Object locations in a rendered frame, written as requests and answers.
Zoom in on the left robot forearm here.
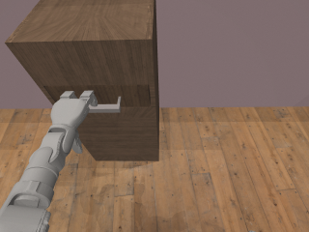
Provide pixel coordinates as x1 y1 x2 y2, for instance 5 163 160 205
0 124 76 217

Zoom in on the left robot hand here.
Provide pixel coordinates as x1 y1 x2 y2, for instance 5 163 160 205
50 90 98 154

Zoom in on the drawer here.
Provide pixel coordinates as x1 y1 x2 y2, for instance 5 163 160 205
45 84 151 107

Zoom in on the robot left upper arm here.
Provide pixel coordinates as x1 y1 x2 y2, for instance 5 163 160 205
0 205 51 232

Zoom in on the handle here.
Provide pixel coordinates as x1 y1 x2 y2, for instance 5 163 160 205
79 96 122 113

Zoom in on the cabinet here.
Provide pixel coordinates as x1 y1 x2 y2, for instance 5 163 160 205
5 0 159 161

